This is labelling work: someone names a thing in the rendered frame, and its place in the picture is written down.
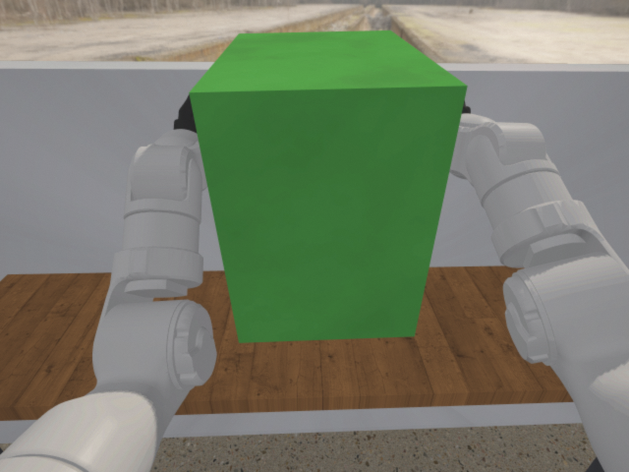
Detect table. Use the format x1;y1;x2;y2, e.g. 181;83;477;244
0;265;604;472

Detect left robot upper arm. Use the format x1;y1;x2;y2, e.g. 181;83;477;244
0;300;217;472

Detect robot left forearm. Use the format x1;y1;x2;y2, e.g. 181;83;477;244
92;129;207;376

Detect right robot upper arm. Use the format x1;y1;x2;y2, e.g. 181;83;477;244
503;252;629;472

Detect robot right forearm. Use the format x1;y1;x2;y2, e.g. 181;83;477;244
449;113;629;276

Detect robot left hand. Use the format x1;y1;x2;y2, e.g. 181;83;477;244
174;95;197;133

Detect carton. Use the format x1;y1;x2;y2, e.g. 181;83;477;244
189;30;467;343

